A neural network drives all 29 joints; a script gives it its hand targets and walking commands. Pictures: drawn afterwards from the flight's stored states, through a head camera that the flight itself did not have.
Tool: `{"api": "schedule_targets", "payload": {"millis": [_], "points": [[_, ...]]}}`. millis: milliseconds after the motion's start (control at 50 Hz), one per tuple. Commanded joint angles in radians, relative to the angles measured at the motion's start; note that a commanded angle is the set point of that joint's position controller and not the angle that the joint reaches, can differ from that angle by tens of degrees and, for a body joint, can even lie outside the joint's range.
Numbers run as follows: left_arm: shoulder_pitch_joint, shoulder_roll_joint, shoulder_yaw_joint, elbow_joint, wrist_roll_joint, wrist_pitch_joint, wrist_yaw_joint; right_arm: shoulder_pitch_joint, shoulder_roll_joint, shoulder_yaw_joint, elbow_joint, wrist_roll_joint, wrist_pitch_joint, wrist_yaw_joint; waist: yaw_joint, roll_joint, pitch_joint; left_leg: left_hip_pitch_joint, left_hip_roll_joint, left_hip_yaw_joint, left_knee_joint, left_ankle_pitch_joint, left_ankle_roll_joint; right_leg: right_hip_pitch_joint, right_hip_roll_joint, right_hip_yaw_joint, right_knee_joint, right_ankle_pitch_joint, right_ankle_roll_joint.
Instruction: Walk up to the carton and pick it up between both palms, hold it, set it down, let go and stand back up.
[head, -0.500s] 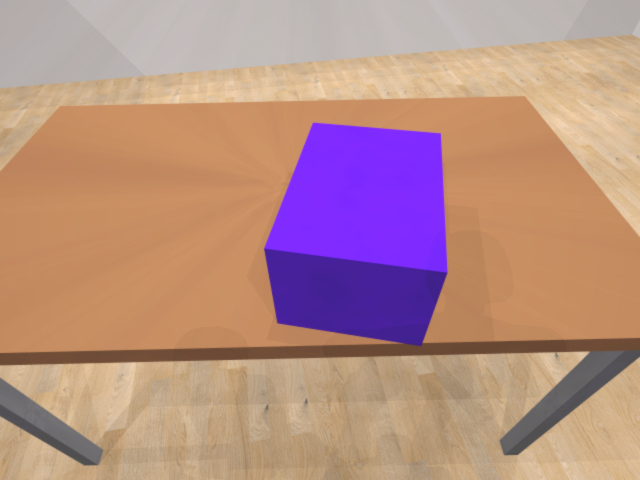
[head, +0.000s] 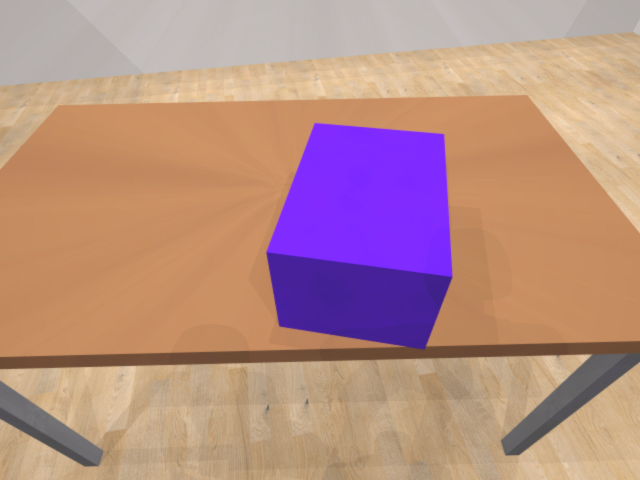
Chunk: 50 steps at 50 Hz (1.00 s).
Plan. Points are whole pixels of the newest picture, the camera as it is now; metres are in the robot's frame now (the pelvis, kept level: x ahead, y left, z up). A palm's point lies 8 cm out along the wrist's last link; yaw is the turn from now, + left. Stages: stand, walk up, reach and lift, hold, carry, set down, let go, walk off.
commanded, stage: stand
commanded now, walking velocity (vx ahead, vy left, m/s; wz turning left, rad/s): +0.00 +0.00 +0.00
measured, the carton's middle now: (364, 226) +0.49 -0.04 +0.04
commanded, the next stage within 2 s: none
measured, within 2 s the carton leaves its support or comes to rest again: neither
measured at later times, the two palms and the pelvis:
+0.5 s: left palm out of the picture -0.01 +0.22 -0.15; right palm out of the picture -0.01 -0.22 -0.14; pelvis +0.00 +0.00 +0.00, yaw +0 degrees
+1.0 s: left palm out of the picture -0.02 +0.22 -0.15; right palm out of the picture -0.01 -0.22 -0.14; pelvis +0.00 +0.01 +0.00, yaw +0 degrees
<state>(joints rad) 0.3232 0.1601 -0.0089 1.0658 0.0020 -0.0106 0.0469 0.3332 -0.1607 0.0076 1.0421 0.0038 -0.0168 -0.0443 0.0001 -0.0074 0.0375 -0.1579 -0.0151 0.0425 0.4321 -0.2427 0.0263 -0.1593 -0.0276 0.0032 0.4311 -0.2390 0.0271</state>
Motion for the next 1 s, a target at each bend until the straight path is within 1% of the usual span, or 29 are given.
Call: {"api": "schedule_targets", "payload": {"millis": [0, 20, 60, 140, 200, 220, 240, 300, 340, 380, 420, 460, 520, 640, 680, 740, 820, 840, 880, 900, 920, 940, 980], "points": [[0.081, 0.111, 0.017, -0.020, 0.000, -0.009, 0.006, 0.079, -0.123, -0.026, -0.030, 0.001, -0.012, -0.008, 0.000, -0.003, 0.061, -0.040, 0.117, -0.116, -0.114, 0.118, -0.012, -0.039, -0.077, 0.067, -0.075, 0.118, -0.020], [0.078, 0.115, 0.018, -0.020, -0.002, -0.010, 0.006, 0.080, -0.116, -0.024, -0.029, 0.001, -0.012, -0.008, 0.000, -0.006, 0.051, -0.038, 0.117, -0.116, -0.112, 0.125, -0.012, -0.031, -0.078, 0.067, -0.077, 0.121, -0.021], [0.084, 0.113, 0.019, -0.019, 0.000, -0.010, 0.006, 0.078, -0.117, -0.023, -0.028, 0.000, -0.012, -0.007, -0.001, 0.010, 0.047, -0.032, 0.114, -0.110, -0.113, 0.118, -0.012, -0.032, -0.078, 0.070, -0.077, 0.122, -0.021], [0.080, 0.107, 0.015, -0.013, -0.001, -0.009, 0.008, 0.083, -0.116, -0.023, -0.023, 0.000, -0.012, -0.008, 0.000, -0.001, 0.065, -0.041, 0.117, -0.113, -0.115, 0.126, -0.012, -0.031, -0.078, 0.066, -0.078, 0.123, -0.018], [0.077, 0.110, 0.016, -0.009, 0.000, -0.009, 0.009, 0.076, -0.111, -0.021, -0.019, 0.001, -0.012, -0.009, 0.001, 0.017, 0.068, -0.035, 0.115, -0.114, -0.115, 0.137, -0.012, -0.036, -0.079, 0.068, -0.077, 0.126, -0.020], [0.076, 0.110, 0.017, -0.009, 0.000, -0.009, 0.009, 0.073, -0.113, -0.021, -0.021, 0.001, -0.013, -0.009, 0.001, 0.009, 0.058, -0.033, 0.117, -0.114, -0.115, 0.139, -0.012, -0.030, -0.079, 0.068, -0.077, 0.127, -0.019], [0.075, 0.108, 0.016, -0.005, 0.001, -0.009, 0.009, 0.075, -0.112, -0.022, -0.022, 0.002, -0.013, -0.009, 0.002, 0.016, 0.065, -0.035, 0.117, -0.114, -0.118, 0.145, -0.011, -0.032, -0.080, 0.065, -0.074, 0.131, -0.019], [0.075, 0.107, 0.014, -0.002, -0.002, -0.010, 0.010, 0.084, -0.110, -0.023, -0.020, 0.003, -0.015, -0.009, -0.001, 0.015, 0.050, -0.025, 0.117, -0.115, -0.115, 0.161, -0.012, -0.023, -0.080, 0.064, -0.075, 0.135, -0.018], [0.076, 0.104, 0.013, -0.002, -0.001, -0.010, 0.009, 0.076, -0.111, -0.022, -0.022, 0.002, -0.014, -0.010, 0.004, 0.008, 0.045, -0.018, 0.116, -0.114, -0.113, 0.161, -0.010, -0.022, -0.079, 0.062, -0.075, 0.139, -0.017], [0.071, 0.106, 0.013, -0.001, -0.001, -0.008, 0.009, 0.077, -0.110, -0.022, -0.019, 0.004, -0.014, -0.010, 0.000, 0.014, 0.058, -0.026, 0.115, -0.111, -0.119, 0.150, -0.012, -0.029, -0.081, 0.066, -0.074, 0.133, -0.015], [0.068, 0.107, 0.012, 0.001, -0.001, -0.009, 0.010, 0.079, -0.109, -0.022, -0.017, 0.003, -0.015, -0.009, -0.003, 0.007, 0.051, -0.022, 0.117, -0.112, -0.114, 0.159, -0.011, -0.023, -0.082, 0.062, -0.073, 0.139, -0.016], [0.072, 0.106, 0.013, 0.001, -0.001, -0.009, 0.009, 0.081, -0.108, -0.023, -0.020, 0.002, -0.014, -0.011, -0.001, -0.003, 0.047, -0.013, 0.117, -0.112, -0.114, 0.154, -0.011, -0.030, -0.081, 0.060, -0.076, 0.131, -0.016], [0.071, 0.104, 0.012, 0.004, 0.000, -0.006, 0.009, 0.080, -0.110, -0.023, -0.017, 0.003, -0.013, -0.011, 0.000, -0.002, 0.068, -0.031, 0.116, -0.117, -0.123, 0.125, -0.012, -0.038, -0.079, 0.058, -0.078, 0.117, -0.014], [0.077, 0.104, 0.014, 0.007, 0.000, -0.006, 0.010, 0.082, -0.107, -0.024, -0.016, 0.001, -0.012, -0.011, 0.000, -0.003, 0.074, -0.030, 0.117, -0.117, -0.126, 0.111, -0.011, -0.042, -0.080, 0.065, -0.081, 0.108, -0.015], [0.077, 0.103, 0.015, 0.011, -0.001, -0.006, 0.010, 0.084, -0.103, -0.024, -0.015, 0.002, -0.012, -0.011, -0.002, 0.018, 0.069, -0.040, 0.114, -0.118, -0.132, 0.098, -0.010, -0.037, -0.079, 0.063, -0.080, 0.106, -0.016], [0.077, 0.104, 0.014, 0.011, 0.001, -0.006, 0.010, 0.081, -0.105, -0.024, -0.013, 0.002, -0.014, -0.011, 0.002, 0.019, 0.064, -0.038, 0.114, -0.119, -0.132, 0.095, -0.011, -0.034, -0.080, 0.063, -0.079, 0.102, -0.014], [0.076, 0.104, 0.015, 0.010, 0.000, -0.008, 0.010, 0.084, -0.106, -0.026, -0.015, 0.003, -0.014, -0.011, -0.001, -0.001, 0.059, -0.034, 0.114, -0.120, -0.131, 0.094, -0.009, -0.033, -0.079, 0.066, -0.080, 0.102, -0.016], [0.077, 0.101, 0.014, 0.012, 0.000, -0.008, 0.010, 0.079, -0.107, -0.025, -0.014, 0.001, -0.014, -0.011, 0.000, 0.012, 0.057, -0.028, 0.114, -0.116, -0.127, 0.103, -0.009, -0.034, -0.080, 0.066, -0.082, 0.106, -0.016], [0.075, 0.099, 0.013, 0.012, -0.002, -0.009, 0.009, 0.082, -0.100, -0.022, -0.012, 0.000, -0.015, -0.011, 0.000, 0.013, 0.049, -0.023, 0.116, -0.115, -0.123, 0.119, -0.011, -0.033, -0.083, 0.065, -0.079, 0.113, -0.018], [0.080, 0.100, 0.013, 0.016, 0.000, -0.009, 0.009, 0.084, -0.103, -0.025, -0.011, 0.002, -0.015, -0.011, 0.002, 0.001, 0.051, -0.023, 0.115, -0.115, -0.123, 0.111, -0.010, -0.037, -0.081, 0.062, -0.082, 0.107, -0.015], [0.080, 0.104, 0.014, 0.015, -0.001, -0.008, 0.010, 0.090, -0.104, -0.026, -0.014, 0.003, -0.014, -0.010, -0.003, -0.009, 0.049, -0.024, 0.115, -0.119, -0.127, 0.106, -0.011, -0.036, -0.080, 0.059, -0.080, 0.102, -0.016], [0.079, 0.097, 0.013, 0.016, 0.001, -0.008, 0.009, 0.085, -0.103, -0.025, -0.011, 0.002, -0.013, -0.011, 0.001, 0.005, 0.062, -0.028, 0.116, -0.116, -0.127, 0.108, -0.010, -0.041, -0.079, 0.063, -0.081, 0.102, -0.015], [0.081, 0.096, 0.012, 0.017, -0.001, -0.006, 0.009, 0.088, -0.098, -0.024, -0.014, 0.003, -0.013, -0.011, 0.000, -0.003, 0.080, -0.041, 0.118, -0.121, -0.133, 0.099, -0.010, -0.046, -0.079, 0.064, -0.079, 0.095, -0.016]]}}
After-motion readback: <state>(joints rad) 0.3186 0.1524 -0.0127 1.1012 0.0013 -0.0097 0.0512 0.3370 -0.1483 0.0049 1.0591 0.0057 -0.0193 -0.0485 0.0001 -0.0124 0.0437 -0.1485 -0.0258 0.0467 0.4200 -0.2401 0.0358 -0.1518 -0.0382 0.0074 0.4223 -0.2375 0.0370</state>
